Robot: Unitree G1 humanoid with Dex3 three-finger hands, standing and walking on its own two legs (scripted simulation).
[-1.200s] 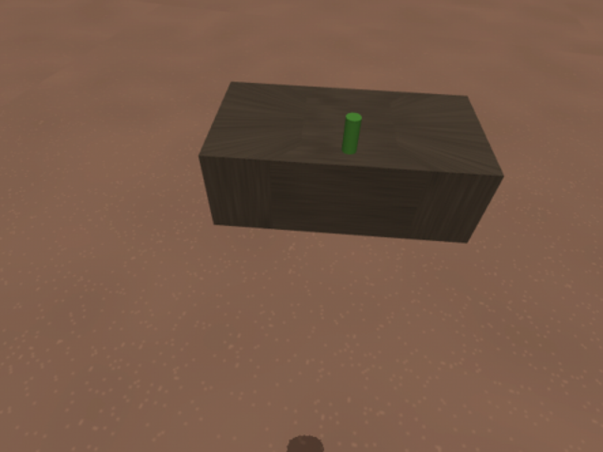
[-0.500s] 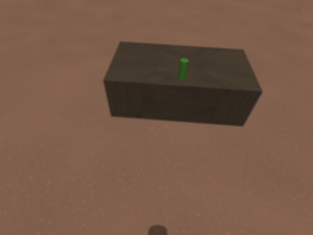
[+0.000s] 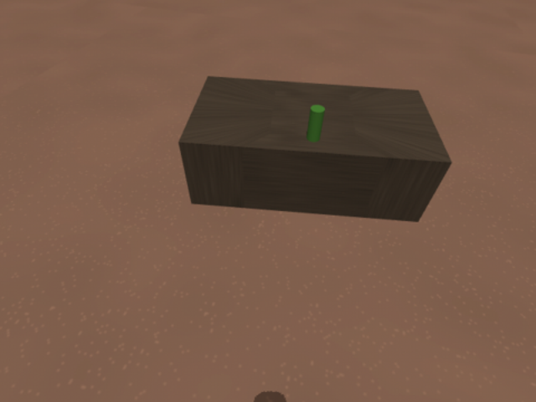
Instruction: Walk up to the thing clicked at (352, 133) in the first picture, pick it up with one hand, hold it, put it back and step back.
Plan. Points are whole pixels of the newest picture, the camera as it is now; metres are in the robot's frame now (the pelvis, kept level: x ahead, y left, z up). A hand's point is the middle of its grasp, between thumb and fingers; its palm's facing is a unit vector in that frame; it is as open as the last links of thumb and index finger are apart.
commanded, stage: walk up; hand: right
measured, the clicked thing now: (315, 123) +1.26 -0.18 -0.32
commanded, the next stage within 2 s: none
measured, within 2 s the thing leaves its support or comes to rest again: neither
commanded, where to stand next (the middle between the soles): +0.83 +0.03 m, yaw -1 degrees
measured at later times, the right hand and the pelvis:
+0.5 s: hand (433, 359) +0.26 -0.30 -0.16, palm faces -0.12 +0.94 -0.31, open 7.4 cm; pelvis +0.15 -0.04 -0.01, yaw +2 degrees
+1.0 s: hand (417, 280) +0.42 -0.32 -0.16, palm faces -0.02 +0.94 -0.33, open 7.4 cm; pelvis +0.37 -0.05 -0.02, yaw +0 degrees
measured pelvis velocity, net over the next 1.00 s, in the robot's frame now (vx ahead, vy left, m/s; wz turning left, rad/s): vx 0.37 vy -0.05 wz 0.01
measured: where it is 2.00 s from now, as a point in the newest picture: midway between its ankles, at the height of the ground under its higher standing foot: (262, 284)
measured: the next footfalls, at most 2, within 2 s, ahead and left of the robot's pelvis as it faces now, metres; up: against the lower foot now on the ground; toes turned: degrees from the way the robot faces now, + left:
left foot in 0.58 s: +0.36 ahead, +0.08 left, +0.00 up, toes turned +5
right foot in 1.02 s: +0.53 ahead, -0.18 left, +0.00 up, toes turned -4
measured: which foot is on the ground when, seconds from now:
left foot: down 0.00-0.20, up 0.22-0.56, down 0.58-1.00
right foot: down 0.00-0.62, up 0.64-1.00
